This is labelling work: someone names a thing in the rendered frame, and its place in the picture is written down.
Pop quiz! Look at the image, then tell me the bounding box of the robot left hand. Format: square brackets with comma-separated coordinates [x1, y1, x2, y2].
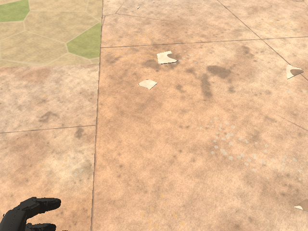
[0, 196, 67, 231]

